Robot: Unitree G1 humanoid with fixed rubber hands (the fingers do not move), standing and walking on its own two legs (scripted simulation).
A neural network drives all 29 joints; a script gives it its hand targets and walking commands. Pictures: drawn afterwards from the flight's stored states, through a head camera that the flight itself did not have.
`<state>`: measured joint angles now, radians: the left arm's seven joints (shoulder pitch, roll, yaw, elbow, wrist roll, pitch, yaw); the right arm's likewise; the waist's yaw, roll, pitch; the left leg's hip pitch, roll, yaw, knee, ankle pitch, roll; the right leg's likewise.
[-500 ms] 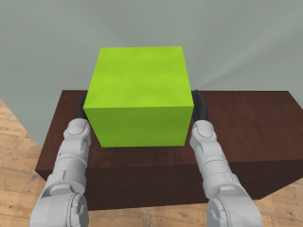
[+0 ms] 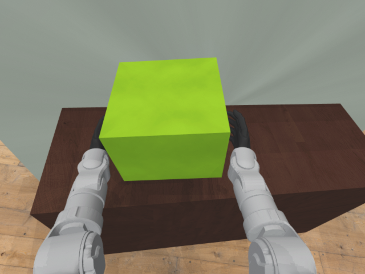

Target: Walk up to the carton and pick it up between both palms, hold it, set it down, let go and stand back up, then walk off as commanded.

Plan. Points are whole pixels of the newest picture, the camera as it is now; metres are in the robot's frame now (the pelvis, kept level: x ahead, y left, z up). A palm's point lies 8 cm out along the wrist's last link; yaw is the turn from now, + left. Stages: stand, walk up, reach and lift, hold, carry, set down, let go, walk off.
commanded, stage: set down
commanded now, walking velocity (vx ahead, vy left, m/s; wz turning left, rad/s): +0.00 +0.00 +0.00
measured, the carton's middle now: (170, 119) +0.44 -0.03 +0.07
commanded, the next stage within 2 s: none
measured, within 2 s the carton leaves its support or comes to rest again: rests again in 1.86 s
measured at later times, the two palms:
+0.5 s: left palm (102, 151) +0.42 +0.14 -0.01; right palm (231, 156) +0.36 -0.17 +0.01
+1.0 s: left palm (105, 155) +0.45 +0.15 -0.07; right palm (219, 169) +0.36 -0.16 -0.05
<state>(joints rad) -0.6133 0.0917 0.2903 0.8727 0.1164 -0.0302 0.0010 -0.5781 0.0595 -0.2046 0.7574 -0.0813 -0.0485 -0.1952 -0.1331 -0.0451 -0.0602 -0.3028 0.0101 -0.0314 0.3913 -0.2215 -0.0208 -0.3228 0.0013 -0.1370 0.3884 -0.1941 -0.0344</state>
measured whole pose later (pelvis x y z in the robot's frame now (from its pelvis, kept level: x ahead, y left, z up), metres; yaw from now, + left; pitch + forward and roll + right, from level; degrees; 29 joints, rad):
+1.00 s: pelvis +0.03 +0.02 -0.01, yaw -1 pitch +27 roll -2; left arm -0.77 0.17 0.29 1.29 0.12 -0.43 -0.05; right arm -0.58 0.13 -0.39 1.12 -0.17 -0.56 -0.25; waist -0.16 -0.03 -0.14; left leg -0.66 0.01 -0.03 0.42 -0.22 -0.02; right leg -0.67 0.00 -0.14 0.39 -0.14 -0.01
